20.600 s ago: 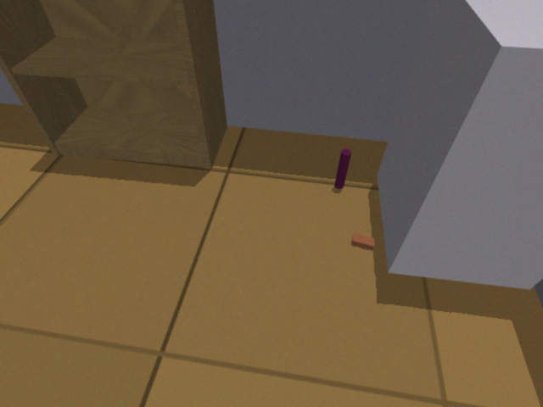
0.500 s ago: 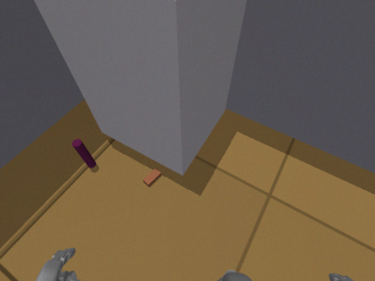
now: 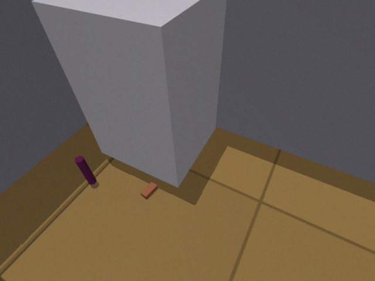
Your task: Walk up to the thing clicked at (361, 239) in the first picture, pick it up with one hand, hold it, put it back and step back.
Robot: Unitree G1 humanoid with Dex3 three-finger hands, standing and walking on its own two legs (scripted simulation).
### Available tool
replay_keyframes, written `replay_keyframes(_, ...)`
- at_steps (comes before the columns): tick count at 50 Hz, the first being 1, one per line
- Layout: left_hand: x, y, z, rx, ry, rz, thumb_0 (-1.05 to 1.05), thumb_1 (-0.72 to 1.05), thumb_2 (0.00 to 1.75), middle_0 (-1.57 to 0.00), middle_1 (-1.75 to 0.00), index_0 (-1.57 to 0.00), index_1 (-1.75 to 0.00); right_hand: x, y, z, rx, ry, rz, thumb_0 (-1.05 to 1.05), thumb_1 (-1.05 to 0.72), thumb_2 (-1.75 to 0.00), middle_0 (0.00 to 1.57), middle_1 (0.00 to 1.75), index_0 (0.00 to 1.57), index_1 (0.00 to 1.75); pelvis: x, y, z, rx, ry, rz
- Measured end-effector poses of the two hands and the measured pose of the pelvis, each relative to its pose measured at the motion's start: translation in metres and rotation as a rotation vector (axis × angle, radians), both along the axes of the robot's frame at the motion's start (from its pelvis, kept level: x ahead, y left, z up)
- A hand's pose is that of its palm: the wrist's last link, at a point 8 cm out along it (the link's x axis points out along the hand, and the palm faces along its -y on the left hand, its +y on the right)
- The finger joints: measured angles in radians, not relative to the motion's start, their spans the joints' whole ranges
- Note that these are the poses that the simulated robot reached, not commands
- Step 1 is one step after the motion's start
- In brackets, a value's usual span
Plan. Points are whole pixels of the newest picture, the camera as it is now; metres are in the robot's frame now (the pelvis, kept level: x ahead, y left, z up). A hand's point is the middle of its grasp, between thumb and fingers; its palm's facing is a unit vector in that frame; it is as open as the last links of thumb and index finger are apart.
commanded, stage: walk up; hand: left
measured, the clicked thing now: (149, 190) +0.76 +0.30 -0.75
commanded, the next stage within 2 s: stand in 0.82 s
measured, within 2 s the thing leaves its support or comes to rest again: neither
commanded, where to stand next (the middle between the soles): +0.41 +0.02 m, yaw +6 degrees
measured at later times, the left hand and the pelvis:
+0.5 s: hand out of the picture +0.11 +0.27 -0.14, palm faces +0.06 -0.94 -0.34, open 7.4 cm; pelvis +0.02 +0.01 +0.00, yaw +3 degrees
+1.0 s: hand out of the picture +0.09 +0.27 -0.15, palm faces +0.04 -0.94 -0.33, open 7.4 cm; pelvis +0.02 +0.01 +0.01, yaw +3 degrees
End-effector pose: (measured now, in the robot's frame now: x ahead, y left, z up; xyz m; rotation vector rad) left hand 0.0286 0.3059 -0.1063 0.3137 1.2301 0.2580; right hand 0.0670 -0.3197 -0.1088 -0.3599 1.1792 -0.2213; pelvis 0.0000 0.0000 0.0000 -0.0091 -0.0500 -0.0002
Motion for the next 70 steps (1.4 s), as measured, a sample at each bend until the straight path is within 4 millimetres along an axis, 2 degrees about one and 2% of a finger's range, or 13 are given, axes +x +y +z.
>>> replay_keyframes(5, 0.011, 0.011, -0.001, -0.004, -0.043, 0.011, 0.01, 0.90, 0.90, -0.20, -0.30, -0.21, -0.30, -0.016, 0.013, -0.005, 0.009, 0.064, 0.011, 0.00, -0.91, -0.90, 0.21, 0.30, 0.20, 0.30, 0.001, 0.008, -0.001, 0.011, 0.003, 0.035)
replay_keyframes(10, 0.031, 0.016, -0.003, -0.011, -0.060, 0.004, 0.01, 0.90, 0.90, -0.20, -0.30, -0.20, -0.30, -0.016, 0.030, -0.001, 0.035, 0.040, 0.009, 0.01, -0.90, -0.90, 0.21, 0.30, 0.20, 0.30, 0.002, 0.009, 0.001, 0.018, 0.003, 0.022)
replay_keyframes(14, 0.048, 0.011, -0.001, -0.006, -0.095, -0.017, 0.01, 0.90, 0.90, -0.20, -0.30, -0.20, -0.30, -0.004, 0.031, -0.001, 0.049, 0.012, 0.011, 0.01, -0.90, -0.90, 0.21, 0.30, 0.20, 0.30, 0.004, 0.004, 0.002, 0.008, 0.002, 0.019)
replay_keyframes(18, 0.057, 0.006, 0.002, -0.011, -0.118, -0.034, 0.01, 0.90, 0.90, -0.20, -0.30, -0.20, -0.30, 0.015, 0.029, -0.002, 0.050, -0.012, 0.015, 0.00, -0.90, -0.90, 0.21, 0.30, 0.20, 0.30, 0.010, 0.004, 0.002, -0.005, 0.004, 0.029)
replay_keyframes(28, 0.077, 0.015, -0.001, -0.023, -0.131, 0.002, 0.01, 0.90, 0.90, -0.20, -0.30, -0.20, -0.30, 0.050, 0.037, 0.004, 0.031, -0.039, 0.056, 0.00, -0.90, -0.90, 0.21, 0.30, 0.20, 0.30, 0.023, 0.013, 0.002, 0.009, 0.009, 0.044)
replay_keyframes(34, 0.079, 0.013, -0.002, -0.020, -0.124, 0.001, 0.01, 0.90, 0.90, -0.20, -0.30, -0.20, -0.30, 0.064, 0.036, 0.006, 0.027, -0.052, 0.059, 0.00, -0.90, -0.90, 0.21, 0.30, 0.20, 0.30, 0.023, 0.010, 0.003, 0.001, 0.008, 0.049)
replay_keyframes(43, 0.060, 0.013, -0.004, -0.019, -0.070, 0.029, 0.01, 0.90, 0.90, -0.20, -0.30, -0.20, -0.30, 0.072, 0.038, 0.004, 0.036, -0.044, 0.072, 0.00, -0.90, -0.90, 0.21, 0.30, 0.20, 0.30, 0.025, 0.010, 0.004, 0.004, 0.002, 0.057)
replay_keyframes(49, 0.050, 0.005, -0.002, -0.037, -0.015, 0.021, 0.01, 0.90, 0.90, -0.20, -0.30, -0.20, -0.30, 0.069, 0.043, 0.009, 0.048, -0.032, 0.069, 0.00, -0.90, -0.90, 0.21, 0.30, 0.20, 0.30, 0.019, 0.010, 0.012, 0.004, 0.002, 0.045)
replay_keyframes(55, 0.045, -0.001, 0.000, -0.049, -0.013, -0.004, 0.01, 0.90, 0.90, -0.20, -0.30, -0.20, -0.30, 0.057, 0.043, 0.012, 0.054, -0.029, 0.054, 0.00, -0.90, -0.90, 0.21, 0.30, 0.20, 0.30, 0.008, 0.009, 0.016, 0.004, -0.006, 0.039)
replay_keyframes(62, 0.039, -0.003, 0.003, -0.053, -0.029, -0.021, 0.01, 0.90, 0.90, -0.20, -0.30, -0.20, -0.30, 0.032, 0.039, 0.012, 0.053, -0.008, 0.036, 0.00, -0.90, -0.90, 0.21, 0.30, 0.20, 0.30, -0.003, 0.009, 0.018, 0.004, -0.006, 0.037)
replay_keyframes(70, 0.021, 0.000, 0.002, -0.047, 0.005, -0.022, 0.01, 0.90, 0.90, -0.20, -0.30, -0.20, -0.30, -0.003, 0.032, 0.008, 0.049, 0.058, 0.005, 0.00, -0.90, -0.90, 0.21, 0.30, 0.20, 0.30, -0.009, 0.008, 0.018, 0.005, 0.006, 0.036)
